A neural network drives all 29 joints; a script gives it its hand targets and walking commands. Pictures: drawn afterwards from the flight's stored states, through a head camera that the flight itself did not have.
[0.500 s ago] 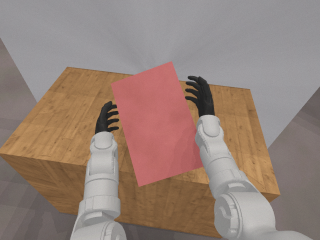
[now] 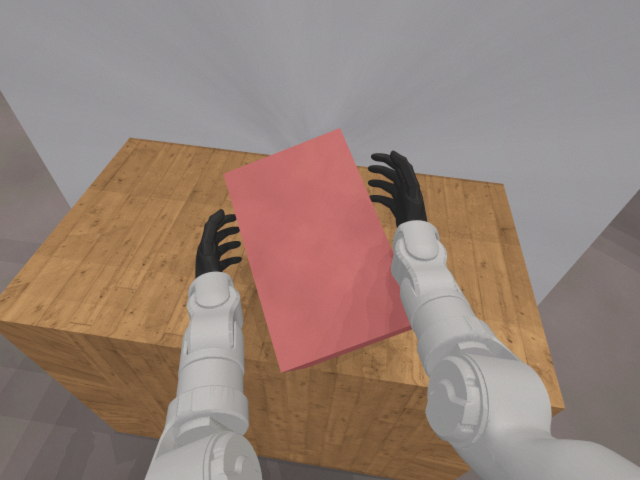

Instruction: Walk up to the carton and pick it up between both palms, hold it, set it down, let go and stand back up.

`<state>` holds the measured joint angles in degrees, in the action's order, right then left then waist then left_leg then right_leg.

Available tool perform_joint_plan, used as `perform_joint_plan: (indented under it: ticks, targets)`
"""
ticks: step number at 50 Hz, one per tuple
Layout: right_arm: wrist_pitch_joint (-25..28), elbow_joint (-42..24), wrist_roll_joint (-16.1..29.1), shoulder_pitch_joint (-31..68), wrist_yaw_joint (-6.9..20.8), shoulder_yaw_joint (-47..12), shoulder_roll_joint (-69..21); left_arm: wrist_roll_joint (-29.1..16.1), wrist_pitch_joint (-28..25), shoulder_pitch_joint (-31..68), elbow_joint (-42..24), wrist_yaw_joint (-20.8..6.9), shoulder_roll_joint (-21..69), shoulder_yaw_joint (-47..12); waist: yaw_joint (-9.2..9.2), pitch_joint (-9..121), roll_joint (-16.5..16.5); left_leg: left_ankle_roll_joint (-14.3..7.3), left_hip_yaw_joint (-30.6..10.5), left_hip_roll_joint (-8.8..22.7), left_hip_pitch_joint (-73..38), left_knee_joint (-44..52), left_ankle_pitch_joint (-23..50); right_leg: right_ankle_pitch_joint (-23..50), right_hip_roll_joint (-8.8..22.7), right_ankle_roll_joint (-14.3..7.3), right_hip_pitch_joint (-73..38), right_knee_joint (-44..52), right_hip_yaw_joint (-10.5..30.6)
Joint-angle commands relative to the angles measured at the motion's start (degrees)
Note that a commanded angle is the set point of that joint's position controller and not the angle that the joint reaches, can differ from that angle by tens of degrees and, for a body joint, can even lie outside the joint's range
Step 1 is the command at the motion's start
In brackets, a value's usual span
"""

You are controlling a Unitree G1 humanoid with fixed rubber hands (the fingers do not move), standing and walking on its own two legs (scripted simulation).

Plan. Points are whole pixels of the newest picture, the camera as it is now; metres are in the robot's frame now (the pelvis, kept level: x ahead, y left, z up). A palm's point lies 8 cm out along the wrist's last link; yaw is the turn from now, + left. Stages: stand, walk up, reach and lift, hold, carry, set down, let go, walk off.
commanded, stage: set down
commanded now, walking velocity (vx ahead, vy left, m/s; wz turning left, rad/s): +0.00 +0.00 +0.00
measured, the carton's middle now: (322, 254) +0.42 +0.02 +0.02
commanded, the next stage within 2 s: none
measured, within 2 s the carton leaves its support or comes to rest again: neither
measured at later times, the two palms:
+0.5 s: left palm (215, 270) +0.35 +0.16 +0.06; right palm (405, 213) +0.42 -0.09 +0.12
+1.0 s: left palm (227, 262) +0.39 +0.15 +0.03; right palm (405, 211) +0.46 -0.10 +0.08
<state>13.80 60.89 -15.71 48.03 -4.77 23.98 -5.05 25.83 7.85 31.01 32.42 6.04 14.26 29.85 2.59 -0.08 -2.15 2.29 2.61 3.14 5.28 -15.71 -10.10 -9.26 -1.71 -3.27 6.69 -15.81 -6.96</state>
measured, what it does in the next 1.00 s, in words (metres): stands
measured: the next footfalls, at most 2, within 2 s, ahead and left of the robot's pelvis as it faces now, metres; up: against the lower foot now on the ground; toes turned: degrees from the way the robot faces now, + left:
none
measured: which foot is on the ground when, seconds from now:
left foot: down 0.00-1.00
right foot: down 0.00-1.00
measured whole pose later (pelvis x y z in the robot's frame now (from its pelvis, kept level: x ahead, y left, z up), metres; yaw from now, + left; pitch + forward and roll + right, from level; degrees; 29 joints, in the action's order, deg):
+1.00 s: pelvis +0.02 +0.00 +0.00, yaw -2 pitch +11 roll +0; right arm 13.4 65.7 -21.5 53.9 2.0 31.6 -2.0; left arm 27.6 4.3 36.2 35.6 10.1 16.0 34.1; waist 4.2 3.7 -2.2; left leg 2.3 4.7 3.8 17.0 -17.5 -10.7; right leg -9.2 -2.2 -3.6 19.1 -17.2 -5.1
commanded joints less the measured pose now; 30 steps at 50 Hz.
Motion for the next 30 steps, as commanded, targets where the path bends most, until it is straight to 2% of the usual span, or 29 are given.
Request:
perform_joint_plan:
  ticks: [1,5,6,8,13,17,21,24,30]
  targets:
    - [2.6,3.1,-2.2,20.7,8.4,-12.9,-25.4,-0.9,-5.8,37.2,-6.9,-5.0,21.2,-19.8,1.24,22.3,2.6,-1.1,4.1,-2.0,3.9,-0.9,19.7,27.3,1.9,4.3,-19.1,-4.1,1.4]
    - [2.1,3.9,-2.0,20.8,9.0,-11.5,-24.2,-1.2,-5.5,37.9,-7.5,-3.7,21.6,-20.2,1.4,23.3,3.6,-0.8,3.8,-1.7,2.8,-1.3,19.8,23.0,1.7,3.5,-15.7,-3.2,1.3]
    - [1.7,4.4,-1.8,20.7,9.2,-11.4,-23.9,-0.8,-5.2,37.1,-7.1,-3.6,21.2,-19.2,1.99,22.7,3.3,-1.1,3.8,-1.6,2.6,-1.4,19.9,21.8,1.6,3.4,-15.0,-3.0,1.4]
    - [0.9,5.4,-2.0,20.9,9.7,-9.9,-22.8,0.0,-4.5,36.9,-6.6,-3.2,21.0,-18.3,2.05,21.7,3.6,-1.1,3.7,-1.4,1.8,-1.2,18.8,17.9,1.4,3.0,-12.7,-2.1,1.4]
    - [-1.0,5.8,-3.4,21.5,11.2,-6.6,-21.8,0.4,-4.0,39.3,-6.8,-2.3,20.5,-16.1,2.49,23.1,2.8,-1.5,4.2,-1.3,0.3,-0.9,16.8,9.4,1.1,2.8,-8.3,-0.5,1.4]
    - [-2.7,6.1,-5.2,21.2,12.4,-3.9,-21.2,0.6,-3.6,40.1,-6.5,-1.9,19.6,-14.0,2.53,23.3,2.0,-1.9,4.6,-1.3,0.0,-0.6,15.4,6.7,1.3,2.9,-6.6,0.1,1.7]
    - [-3.3,5.3,-8.1,21.3,12.9,-1.5,-22.5,0.7,-4.0,41.0,-5.1,-2.2,19.3,-12.4,1.98,23.4,0.5,-2.4,5.3,-1.7,3.5,0.3,12.6,10.6,2.0,4.1,-10.0,-1.0,2.4]
    - [-3.6,5.9,-9.2,20.8,13.0,-0.1,-21.9,1.1,-4.1,40.2,-4.3,-2.5,19.0,-11.6,1.45,23.0,0.7,-2.2,5.3,-1.8,2.8,0.0,14.2,14.4,2.2,4.5,-10.9,-1.6,2.7]
    - [-3.2,5.3,-10.2,20.7,13.6,0.1,-22.3,1.7,-4.7,39.8,-4.7,-2.4,18.8,-10.0,1.89,24.8,0.2,-2.3,5.4,-2.0,4.9,-0.4,16.4,21.3,2.5,5.4,-13.3,-3.8,2.8]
